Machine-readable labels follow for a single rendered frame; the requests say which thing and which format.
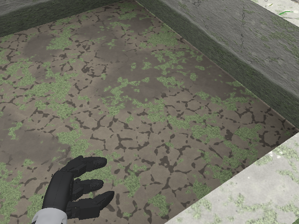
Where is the left robot forearm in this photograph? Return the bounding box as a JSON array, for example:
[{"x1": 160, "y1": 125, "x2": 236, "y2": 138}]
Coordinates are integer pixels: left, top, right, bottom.
[{"x1": 31, "y1": 207, "x2": 67, "y2": 224}]

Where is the left robot hand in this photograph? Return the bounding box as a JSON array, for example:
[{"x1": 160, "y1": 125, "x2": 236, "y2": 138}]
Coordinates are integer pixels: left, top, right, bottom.
[{"x1": 41, "y1": 155, "x2": 115, "y2": 220}]

